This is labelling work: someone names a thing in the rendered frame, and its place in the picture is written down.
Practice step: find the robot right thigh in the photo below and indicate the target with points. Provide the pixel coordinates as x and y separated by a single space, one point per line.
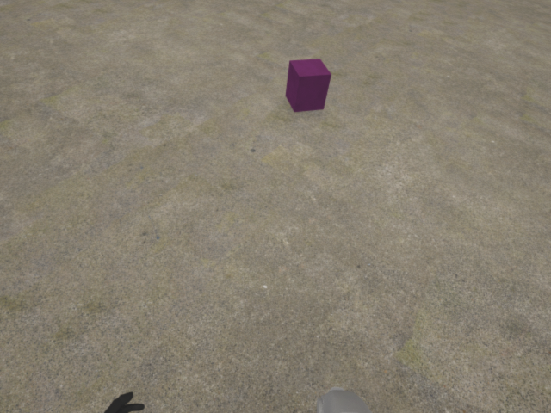
339 401

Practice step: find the carton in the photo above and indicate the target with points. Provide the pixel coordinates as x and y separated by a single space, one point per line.
307 85

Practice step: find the robot left hand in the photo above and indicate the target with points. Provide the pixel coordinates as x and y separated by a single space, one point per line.
120 405

